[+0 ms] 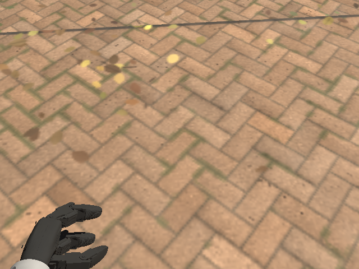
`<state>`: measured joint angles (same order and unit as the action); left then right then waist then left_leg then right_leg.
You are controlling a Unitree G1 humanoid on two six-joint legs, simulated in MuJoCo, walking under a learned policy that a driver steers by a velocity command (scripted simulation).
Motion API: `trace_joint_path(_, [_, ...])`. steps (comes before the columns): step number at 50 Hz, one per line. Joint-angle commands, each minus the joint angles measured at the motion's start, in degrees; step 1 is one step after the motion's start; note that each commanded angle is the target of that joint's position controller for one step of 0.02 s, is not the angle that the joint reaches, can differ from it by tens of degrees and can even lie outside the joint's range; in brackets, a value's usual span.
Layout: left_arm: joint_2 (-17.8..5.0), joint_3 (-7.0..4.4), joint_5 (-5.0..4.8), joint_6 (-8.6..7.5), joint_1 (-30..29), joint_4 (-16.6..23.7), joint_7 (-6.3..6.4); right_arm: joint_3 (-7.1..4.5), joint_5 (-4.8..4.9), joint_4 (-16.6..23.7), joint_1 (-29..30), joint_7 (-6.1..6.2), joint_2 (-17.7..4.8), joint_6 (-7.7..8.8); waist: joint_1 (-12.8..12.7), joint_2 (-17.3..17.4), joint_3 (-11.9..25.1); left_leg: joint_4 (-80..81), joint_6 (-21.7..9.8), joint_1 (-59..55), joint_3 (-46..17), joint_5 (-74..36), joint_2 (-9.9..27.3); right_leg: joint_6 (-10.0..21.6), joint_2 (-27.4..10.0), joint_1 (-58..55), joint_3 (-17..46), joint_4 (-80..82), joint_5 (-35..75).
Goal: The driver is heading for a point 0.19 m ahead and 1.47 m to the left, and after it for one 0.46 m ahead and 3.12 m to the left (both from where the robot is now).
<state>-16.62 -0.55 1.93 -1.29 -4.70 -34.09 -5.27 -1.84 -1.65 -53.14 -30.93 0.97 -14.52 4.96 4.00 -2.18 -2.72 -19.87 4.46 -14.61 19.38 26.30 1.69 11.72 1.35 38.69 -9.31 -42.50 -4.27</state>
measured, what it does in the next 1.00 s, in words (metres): walks ahead, turning left: right foot, then left foot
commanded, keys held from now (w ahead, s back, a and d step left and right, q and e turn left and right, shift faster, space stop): q+shift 1.00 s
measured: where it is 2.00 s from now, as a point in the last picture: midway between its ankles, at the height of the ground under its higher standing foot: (72, 251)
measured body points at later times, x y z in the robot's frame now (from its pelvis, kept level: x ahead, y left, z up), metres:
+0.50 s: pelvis +0.32 +0.04 +0.01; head +0.35 +0.04 +0.45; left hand +0.44 +0.32 -0.10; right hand +0.48 -0.21 -0.10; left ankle +0.43 +0.11 -0.71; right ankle +0.19 -0.03 -0.68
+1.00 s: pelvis +0.44 +0.00 +0.03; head +0.47 +0.01 +0.48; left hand +0.39 +0.32 -0.06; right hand +0.76 -0.13 -0.04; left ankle +0.41 +0.10 -0.67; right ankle +0.55 -0.08 -0.71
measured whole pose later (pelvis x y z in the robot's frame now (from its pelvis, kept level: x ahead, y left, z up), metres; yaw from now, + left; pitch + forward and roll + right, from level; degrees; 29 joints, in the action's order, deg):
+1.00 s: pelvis +0.44 +0.00 +0.03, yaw +37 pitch +2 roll -1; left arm -16.8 -4.8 1.3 -1.1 7.2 -42.2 1.2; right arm -5.9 1.2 -29.8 -8.4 1.1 -20.1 -3.3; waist 0.8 3.0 -1.9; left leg -49.9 0.2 28.3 -14.1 25.1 -10.9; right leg -0.2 3.1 19.6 5.3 -27.7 -9.5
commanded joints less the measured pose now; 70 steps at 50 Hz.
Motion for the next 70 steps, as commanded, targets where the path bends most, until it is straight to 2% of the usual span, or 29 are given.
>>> trace_joint_path(1, [-7.9,-4.1,0.99,-0.84,30.7,-7.8,2.4,-2.89,0.22,6.7,8.3,0.75,-14.3,-0.48,-19.1,6.0,10.0,-38.9,-5.7,25.3,-4.4,-70.9,11.7,3.8,3.8,-45.2,6.7,10.5,2.1])
trace_joint_path(2, [-12.0,-5.36,0.33,-0.7,25.8,-8.2,3.81,-1.92,0.07,8.7,6.3,-0.1,-8.0,-0.42,-11.3,-9.0,9.7,-60.9,-4.5,42.5,-4.9,-0.4,0.5,3.0,-8.2,-55.9,20.8,8.7,21.5])
trace_joint_path(3, [-15.7,-5.95,1.13,-0.57,25.3,-4.9,4.2,-0.52,3.23,12.2,-1.5,0.25,-6.2,-0.7,-7.6,-7.6,26.6,-77.6,-3.9,54.8,-17.3,7.0,0.0,15.3,-25.4,-71.4,44.5,8.7,41.1])
trace_joint_path(4, [-12.4,-5.76,0.25,-0.29,27.4,-4.3,5.17,-0.69,2.89,12.0,6.4,0.85,-8.9,-0.31,-11.5,3.9,26.0,-76.9,-3.8,55.9,-20.6,-1.4,1.0,13.4,-23.1,-64.3,42.1,15.2,38.0])
trace_joint_path(5, [-10.2,-4.99,-0.33,-0.86,23.8,-6.1,5.72,-0.35,3.27,11.8,6.7,0.75,-7.6,-0.33,-7.6,4.9,15.3,-71.3,-4.1,55.2,-20.6,-3.7,2.6,11.5,-22.2,-52.0,34.7,18.7,36.4])
trace_joint_path(6, [-6.6,-4.03,-2.82,-2.97,17.8,-4.8,4.15,-1.77,5.7,11.2,8.1,1.57,-9.7,0.93,-6.0,10.5,13.0,-69.0,-3.6,53.3,-25.1,-1.4,4.4,10.9,-20.7,-43.6,33.7,22.6,23.7])
trace_joint_path(7, [-5.4,-3.49,-2.58,-4.45,15.0,-5.0,3.59,-2.32,6.02,9.8,8.4,1.89,-10.5,0.54,-4.1,11.5,8.8,-65.1,-3.6,49.0,-26.7,-3.3,5.5,8.0,-19.7,-34.6,28.6,23.5,27.3])
trace_joint_path(10, [-2.7,-3.07,-1.52,-5.7,11.3,-7.6,3.56,-2.78,5.02,8.0,5.7,1.26,-6.7,-1.88,0.4,3.7,3.2,-52.1,-2.9,42.7,-26.5,-7.6,6.6,2.0,-14.3,-21.6,14.6,28.0,30.1])
trace_joint_path(14, [-3.3,-3.17,-1.01,-4.84,9.2,-7.8,6.79,-2.19,3.18,11.0,12.9,-0.31,-3.5,-1.34,-0.8,-0.2,2.3,-35.0,-2.5,43.9,-19.1,-25.5,3.4,-4.4,-6.9,-21.9,0.7,28.1,35.6])
trace_joint_path(17, [-4.9,-3.43,-1.83,-2.88,12.7,-8.1,8.89,-1.58,2.89,13.2,18.8,-2.2,-2.1,-1.35,-5.0,-0.5,4.1,-22.0,-2.8,46.5,-15.2,-34.8,1.5,-6.6,-7.8,-31.3,-1.6,24.2,34.4])
trace_joint_path(20, [-6.3,-3.91,-1.94,-0.38,12.7,-7.6,9.92,-2.4,2.41,14.8,17.8,-4.32,-4.4,-1.75,-4.5,-2.5,6.2,-18.8,-4.6,45.8,-12.2,-29.6,-0.9,-7.1,-11.3,-37.3,-1.9,16.4,41.0])
trace_joint_path(23, [-6.8,-4.26,-2.5,1.09,7.0,-4.9,10.16,-4.6,2.19,13.4,5.2,-4.28,-9.6,-1.95,2.9,-3.3,10.3,-14.7,-10.1,32.6,-12.3,-22.1,-4.5,-8.0,-12.0,-33.5,-1.8,-2.3,47.4])
trace_joint_path(24, [-5.6,-3.75,-2.76,0.88,5.5,-4.1,9.26,-5.85,1.95,12.8,-0.7,-3.13,-12.4,-1.67,7.1,2.9,11.5,-6.4,-13.1,22.5,-17.1,-35.7,-3.4,-9.8,-7.6,-26.4,-1.8,-17.1,28.6])
trace_joint_path(25, [1.9,-2.07,0.31,0.36,10.2,-2.8,7.39,-6.1,1.11,13.9,3.7,-2.19,-16.5,-1.29,-1.7,19.7,9.3,-11.0,-19.1,14.2,-35.7,-66.6,6.4,-13.1,3.8,-8.6,1.2,-34.2,-30.0])
trace_joint_path(26, [-1.1,-2.13,-0.94,-0.54,17.2,-2.2,6.07,-6.17,-1.5,18.0,8.0,-2.28,-18.2,-0.68,-3.7,19.5,23.4,-3.5,-31.8,4.3,-63.9,-55.5,16.5,-14.9,9.4,0.6,16.0,-48.8,-34.2])
trace_joint_path(27, [-6.7,-3.12,-2.13,-1.33,15.3,-2.7,5.26,-6.29,-0.57,21.1,13.5,-2.39,-16.4,-1.12,-2.6,9.9,22.9,-0.1,-29.9,6.7,-61.9,-40.5,16.7,-13.3,5.4,2.0,20.8,-47.6,-29.1])
trace_joint_path(29, [-6.3,-3.42,-1.21,-0.89,8.8,-1.4,5.66,-4.74,3.06,22.8,18.7,-1.46,-11.0,-2.64,-4.8,-2.8,11.0,2.4,-23.6,20.8,-52.3,-25.5,10.7,-13.1,1.8,2.8,19.1,-38.3,-22.1])
trace_joint_path(32, [-3.5,-3.23,-1.3,0.4,8.1,-1.2,6.0,-4.86,2.66,24.3,20.3,-0.16,-10.1,-4.38,-6.2,0.8,7.9,2.3,-18.9,30.3,-44.3,-25.8,3.5,-14.2,1.5,-4.5,17.2,-20.5,-19.1])
trace_joint_path(35, [-1.5,-2.81,-2.03,0.48,7.4,-2.0,6.77,-5.94,2.41,24.1,17.8,1.35,-12.2,-5.92,-4.7,5.0,11.5,0.3,-17.5,28.1,-44.3,-29.8,2.4,-16.1,3.2,-7.1,17.1,-9.9,-16.4])
trace_joint_path(45, [-5.5,-5.22,-2.7,-1.73,9.1,-4.2,6.02,-6.29,3.0,27.3,22.6,1.29,-12.0,-8.33,-3.7,13.9,10.2,-4.6,-12.1,28.6,-53.1,-17.0,-0.8,-13.3,3.1,-20.1,18.4,16.6,-7.6])
trace_joint_path(46, [-6.7,-5.87,-2.46,-1.81,11.3,-5.1,6.0,-5.88,3.27,27.7,23.2,1.15,-11.0,-8.37,-4.5,11.8,10.7,-8.1,-10.5,32.0,-51.6,-11.9,-3.1,-12.0,-0.4,-26.6,19.1,22.5,-2.7])
trace_joint_path(47, [-9.9,-6.54,-1.59,-1.28,11.0,-4.4,6.25,-4.82,2.97,27.2,19.0,0.89,-7.7,-8.49,-2.1,1.9,13.1,-19.1,-8.1,39.0,-44.9,5.9,-8.1,-7.1,-12.3,-34.8,28.3,23.7,-1.3])
trace_joint_path(48, [-11.8,-6.73,0.51,-0.55,10.2,-4.0,6.32,-5.02,3.3,29.0,19.2,0.32,-8.6,-7.88,-0.4,-14.2,10.7,-33.5,-5.3,48.7,-32.8,10.9,-13.7,0.9,-21.0,-32.9,40.7,26.9,4.0])
trace_joint_path(50, [-5.9,-5.62,-0.05,-0.58,5.9,-1.1,7.19,-6.86,2.82,26.3,18.1,-0.54,-15.5,-7.09,-0.7,-7.7,7.7,-47.6,-1.7,52.5,-30.0,2.6,-6.0,1.5,-20.3,-30.1,34.3,25.3,2.1])
trace_joint_path(52, [-5.1,-5.04,-1.38,0.29,5.4,-0.4,8.34,-6.15,2.68,24.4,16.7,-0.4,-13.0,-8.03,-1.6,-2.8,5.6,-54.7,-0.3,54.1,-27.3,-3.4,-4.3,-1.3,-15.0,-29.5,25.4,24.1,0.7])
trace_joint_path(54, [-6.1,-4.92,-0.94,0.85,7.8,-0.9,9.0,-4.93,3.36,25.6,18.9,-0.79,-10.4,-8.13,-3.2,-2.9,4.2,-53.8,0.5,55.7,-23.0,-6.0,-1.8,-0.8,-13.7,-29.9,19.9,25.1,4.6])
trace_joint_path(62, [-11.0,-6.96,-1.11,1.53,12.8,-2.6,7.92,-3.53,3.07,27.4,23.9,-1.43,-7.7,-7.92,-7.3,-6.8,8.9,-36.2,1.0,49.5,-17.9,-6.4,4.0,0.6,-19.0,-35.6,10.9,27.0,0.2])
trace_joint_path(65, [-12.9,-7.85,-2.97,-0.06,12.4,-2.7,6.98,-4.02,3.57,26.4,22.7,-2.53,-9.0,-7.65,-6.0,-8.8,7.9,-30.3,-2.8,43.9,-15.8,-4.2,4.2,-2.0,-21.1,-32.3,11.6,31.9,-23.9])
trace_joint_path(70, [-10.8,-7.64,-4.04,-1.01,7.9,-3.5,5.55,-4.8,3.96,17.7,10.2,-3.0,-7.7,-7.11,1.6,-2.4,5.2,-12.2,-9.6,23.1,-7.4,-5.8,-0.1,-7.0,-18.4,-24.0,1.7,23.5,-30.8])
